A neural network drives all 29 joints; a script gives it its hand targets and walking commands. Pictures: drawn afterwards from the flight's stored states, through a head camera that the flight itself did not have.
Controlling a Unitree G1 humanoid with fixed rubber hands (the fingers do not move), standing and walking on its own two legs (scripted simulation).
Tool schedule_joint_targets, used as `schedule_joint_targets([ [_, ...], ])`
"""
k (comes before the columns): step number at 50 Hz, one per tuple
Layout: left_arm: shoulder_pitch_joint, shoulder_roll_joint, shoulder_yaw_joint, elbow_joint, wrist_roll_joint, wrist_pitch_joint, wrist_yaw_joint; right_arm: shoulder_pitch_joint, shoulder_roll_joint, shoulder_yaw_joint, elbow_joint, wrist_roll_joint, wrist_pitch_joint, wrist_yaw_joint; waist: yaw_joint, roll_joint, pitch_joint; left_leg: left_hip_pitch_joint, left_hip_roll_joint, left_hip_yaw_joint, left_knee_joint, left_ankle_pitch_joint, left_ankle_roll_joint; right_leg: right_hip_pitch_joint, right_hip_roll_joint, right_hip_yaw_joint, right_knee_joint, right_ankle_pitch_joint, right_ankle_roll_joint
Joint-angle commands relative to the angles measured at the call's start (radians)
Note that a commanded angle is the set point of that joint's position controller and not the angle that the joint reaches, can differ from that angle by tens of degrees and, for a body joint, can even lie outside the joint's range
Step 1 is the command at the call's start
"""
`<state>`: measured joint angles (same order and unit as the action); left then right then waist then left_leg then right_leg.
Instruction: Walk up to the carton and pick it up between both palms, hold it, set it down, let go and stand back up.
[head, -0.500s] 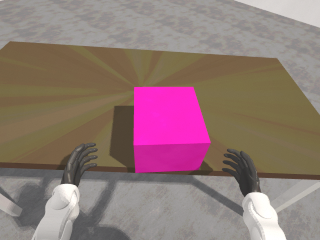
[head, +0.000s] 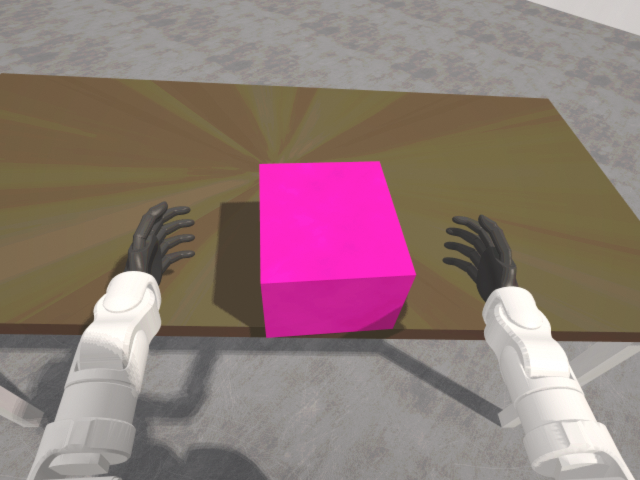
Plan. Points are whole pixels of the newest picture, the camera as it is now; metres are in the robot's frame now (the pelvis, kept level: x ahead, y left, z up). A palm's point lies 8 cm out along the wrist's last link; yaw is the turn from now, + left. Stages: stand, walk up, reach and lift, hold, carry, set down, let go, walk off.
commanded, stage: reach and lift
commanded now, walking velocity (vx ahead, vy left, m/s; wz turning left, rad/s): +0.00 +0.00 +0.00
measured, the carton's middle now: (325, 245) +0.46 +0.00 -0.01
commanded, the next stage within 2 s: none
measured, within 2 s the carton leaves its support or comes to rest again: neither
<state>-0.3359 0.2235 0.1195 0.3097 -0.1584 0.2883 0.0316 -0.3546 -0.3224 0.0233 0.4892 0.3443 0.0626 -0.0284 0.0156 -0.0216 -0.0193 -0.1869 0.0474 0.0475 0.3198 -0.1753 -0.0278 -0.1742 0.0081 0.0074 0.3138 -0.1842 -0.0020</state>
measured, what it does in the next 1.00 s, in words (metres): stands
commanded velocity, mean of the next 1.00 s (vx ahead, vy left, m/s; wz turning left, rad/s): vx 0.00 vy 0.00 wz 0.00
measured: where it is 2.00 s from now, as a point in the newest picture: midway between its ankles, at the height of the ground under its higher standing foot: outside the picture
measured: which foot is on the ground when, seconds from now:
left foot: down 0.00-1.00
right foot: down 0.00-1.00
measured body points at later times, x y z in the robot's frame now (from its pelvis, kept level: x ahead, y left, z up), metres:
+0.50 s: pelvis +0.00 +0.00 +0.00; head +0.03 +0.01 +0.45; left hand +0.43 +0.23 +0.12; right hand +0.45 -0.20 +0.12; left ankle -0.01 +0.13 -0.75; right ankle -0.02 -0.12 -0.75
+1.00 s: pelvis +0.00 +0.00 -0.01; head +0.04 +0.01 +0.44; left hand +0.46 +0.23 +0.12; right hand +0.48 -0.19 +0.14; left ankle -0.01 +0.13 -0.75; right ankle -0.02 -0.12 -0.75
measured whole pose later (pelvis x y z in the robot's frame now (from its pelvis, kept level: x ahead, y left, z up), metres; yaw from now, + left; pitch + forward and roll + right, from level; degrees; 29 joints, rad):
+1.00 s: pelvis +0.00 +0.00 -0.01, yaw +1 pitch +15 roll -1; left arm -1.06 0.32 -0.03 1.22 -0.24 0.02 0.03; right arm -1.08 -0.39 0.16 1.29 0.47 -0.01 0.00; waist 0.03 -0.02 -0.18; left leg -0.52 0.06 -0.01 0.45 -0.20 -0.04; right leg -0.47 0.03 -0.02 0.38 -0.18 -0.01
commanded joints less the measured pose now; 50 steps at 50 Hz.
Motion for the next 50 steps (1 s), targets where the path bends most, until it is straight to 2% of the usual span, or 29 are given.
schedule_joint_targets([
  [1, -0.409, 0.148, 0.036, -0.114, -0.005, -0.029, 0.001, -0.432, -0.178, -0.050, -0.085, 0.012, -0.023, -0.003, 0.001, 0.010, -0.380, 0.207, -0.048, -0.019, 0.046, 0.305, 0.004, 0.009, 0.035, -0.007, -0.016, 0.288, 0.029],
  [8, -0.536, 0.173, 0.046, -0.006, 0.001, -0.011, -0.007, -0.589, -0.208, -0.024, 0.031, 0.035, -0.009, -0.012, 0.004, 0.001, -0.451, 0.178, -0.049, -0.020, 0.070, 0.345, 0.005, 0.038, 0.041, -0.012, 0.008, 0.375, 0.044],
  [12, -0.621, 0.186, 0.035, 0.058, 0.000, -0.016, -0.011, -0.667, -0.217, -0.019, 0.116, 0.046, -0.006, -0.012, 0.000, 0.016, -0.467, 0.167, -0.050, -0.022, 0.083, 0.357, -0.001, 0.024, 0.043, -0.015, 0.012, 0.392, 0.044],
  [17, -0.733, 0.205, 0.012, 0.161, -0.011, -0.046, -0.006, -0.776, -0.237, -0.008, 0.215, 0.059, -0.010, -0.003, 0.003, 0.023, -0.507, 0.146, -0.048, -0.028, 0.091, 0.346, -0.007, 0.004, 0.046, -0.022, 0.017, 0.378, 0.046],
  [23, -0.867, 0.223, -0.026, 0.259, -0.036, -0.090, 0.011, -0.901, -0.262, 0.005, 0.301, 0.078, -0.022, 0.006, 0.003, 0.042, -0.605, 0.149, -0.043, -0.037, 0.126, 0.389, -0.018, -0.037, 0.052, -0.032, 0.034, 0.421, 0.045],
  [30, -0.977, 0.254, -0.044, 0.401, -0.060, -0.112, 0.016, -1.020, -0.272, 0.042, 0.397, 0.101, -0.020, 0.005, 0.011, 0.008, -0.670, 0.102, -0.043, -0.040, 0.144, 0.407, -0.016, -0.023, 0.051, -0.033, 0.063, 0.504, 0.058],
  [36, -1.090, 0.264, -0.080, 0.530, -0.086, -0.146, 0.021, -1.123, -0.274, 0.067, 0.495, 0.120, -0.017, 0.007, 0.017, 0.015, -0.683, 0.060, -0.039, -0.042, 0.149, 0.382, -0.017, -0.061, 0.049, -0.035, 0.075, 0.481, 0.057],
  [43, -1.116, 0.248, -0.113, 0.701, -0.091, -0.225, 0.011, -1.133, -0.255, 0.100, 0.638, 0.129, -0.051, 0.016, 0.015, 0.021, -0.685, 0.038, -0.033, -0.045, 0.172, 0.402, -0.026, -0.105, 0.045, -0.042, 0.086, 0.485, 0.051],
  [50, -1.075, 0.215, -0.135, 0.861, -0.074, -0.400, -0.010, -1.069, -0.216, 0.114, 0.730, 0.108, -0.172, 0.031, 0.013, 0.024, -0.687, -0.042, -0.029, -0.037, 0.191, 0.404, -0.032, -0.127, 0.032, -0.047, 0.112, 0.472, 0.048],
])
